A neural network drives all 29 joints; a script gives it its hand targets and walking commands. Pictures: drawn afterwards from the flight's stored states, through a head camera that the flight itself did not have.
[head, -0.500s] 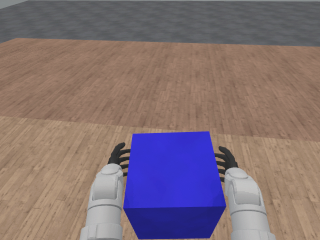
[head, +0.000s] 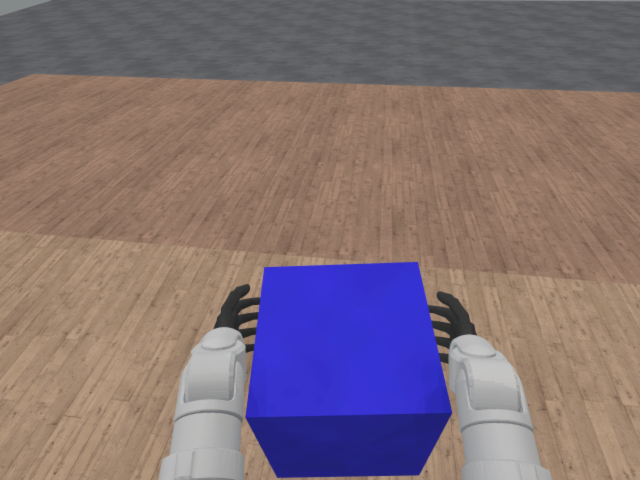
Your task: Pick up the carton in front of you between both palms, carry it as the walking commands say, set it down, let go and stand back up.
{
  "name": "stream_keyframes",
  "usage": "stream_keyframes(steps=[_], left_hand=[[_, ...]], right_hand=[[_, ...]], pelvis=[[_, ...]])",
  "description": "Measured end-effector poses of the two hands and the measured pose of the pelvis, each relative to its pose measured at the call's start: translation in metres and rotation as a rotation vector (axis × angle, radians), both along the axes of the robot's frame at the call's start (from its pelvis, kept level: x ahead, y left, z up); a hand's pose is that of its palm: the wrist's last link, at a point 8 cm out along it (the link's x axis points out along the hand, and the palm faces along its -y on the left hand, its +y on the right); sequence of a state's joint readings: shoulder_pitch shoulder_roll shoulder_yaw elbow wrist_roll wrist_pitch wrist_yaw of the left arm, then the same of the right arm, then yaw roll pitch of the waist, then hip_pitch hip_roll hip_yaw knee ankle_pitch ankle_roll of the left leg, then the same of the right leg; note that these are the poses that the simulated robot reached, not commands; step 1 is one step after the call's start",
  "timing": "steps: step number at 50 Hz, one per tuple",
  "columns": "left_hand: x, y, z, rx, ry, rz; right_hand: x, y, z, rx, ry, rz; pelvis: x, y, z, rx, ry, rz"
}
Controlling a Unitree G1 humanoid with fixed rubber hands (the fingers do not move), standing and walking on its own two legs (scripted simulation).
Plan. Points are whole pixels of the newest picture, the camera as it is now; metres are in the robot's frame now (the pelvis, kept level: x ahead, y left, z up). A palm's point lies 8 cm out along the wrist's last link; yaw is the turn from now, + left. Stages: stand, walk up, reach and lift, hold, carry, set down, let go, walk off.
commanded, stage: hold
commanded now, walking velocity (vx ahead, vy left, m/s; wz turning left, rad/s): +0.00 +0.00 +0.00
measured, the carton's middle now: (344, 374) +0.29 +0.00 -0.03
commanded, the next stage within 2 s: carry in 0.44 s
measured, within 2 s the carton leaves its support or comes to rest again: neither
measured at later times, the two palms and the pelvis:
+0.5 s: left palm (227, 340) +0.29 +0.15 +0.05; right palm (461, 349) +0.28 -0.15 +0.05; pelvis +0.00 +0.00 +0.00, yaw +0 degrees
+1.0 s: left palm (245, 250) +0.43 +0.15 +0.08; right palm (443, 255) +0.43 -0.15 +0.07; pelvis +0.17 +0.00 -0.01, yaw +3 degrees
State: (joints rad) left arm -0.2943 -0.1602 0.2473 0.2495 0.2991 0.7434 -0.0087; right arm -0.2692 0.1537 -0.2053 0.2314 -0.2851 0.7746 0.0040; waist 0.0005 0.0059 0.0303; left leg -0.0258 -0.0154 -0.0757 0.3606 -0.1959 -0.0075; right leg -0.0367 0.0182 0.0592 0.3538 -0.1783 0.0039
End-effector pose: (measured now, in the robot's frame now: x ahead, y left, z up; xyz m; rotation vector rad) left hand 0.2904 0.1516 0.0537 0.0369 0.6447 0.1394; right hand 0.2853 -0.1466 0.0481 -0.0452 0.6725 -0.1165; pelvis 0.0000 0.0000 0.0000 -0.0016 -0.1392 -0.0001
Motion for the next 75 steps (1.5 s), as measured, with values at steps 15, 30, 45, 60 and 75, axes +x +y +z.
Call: stream_keyframes(steps=[15,30,45,60,75], left_hand=[[-0.001,0.001,-0.001,0.004,0.005,-0.007],[0.012,0.009,0.006,-0.027,-0.040,0.013],[0.103,0.009,0.034,-0.090,-0.003,0.036],[0.249,0.027,0.038,-0.086,0.054,0.123],[0.460,0.064,-0.003,-0.108,0.146,0.027]], right_hand=[[-0.003,0.001,-0.002,-0.005,0.005,0.000],[0.013,0.008,0.009,0.008,-0.040,-0.011],[0.099,0.009,0.036,0.058,-0.002,-0.065],[0.270,0.026,0.039,0.087,0.062,-0.001],[0.451,0.064,0.006,0.039,0.145,-0.087]], pelvis=[[0.002,0.002,0.001,0.000,0.003,-0.002],[0.013,0.008,-0.006,-0.004,0.135,0.031],[0.120,0.011,-0.003,-0.035,0.236,0.004],[0.279,0.011,0.000,0.007,0.237,0.046],[0.475,0.070,-0.004,-0.017,0.229,-0.007]])
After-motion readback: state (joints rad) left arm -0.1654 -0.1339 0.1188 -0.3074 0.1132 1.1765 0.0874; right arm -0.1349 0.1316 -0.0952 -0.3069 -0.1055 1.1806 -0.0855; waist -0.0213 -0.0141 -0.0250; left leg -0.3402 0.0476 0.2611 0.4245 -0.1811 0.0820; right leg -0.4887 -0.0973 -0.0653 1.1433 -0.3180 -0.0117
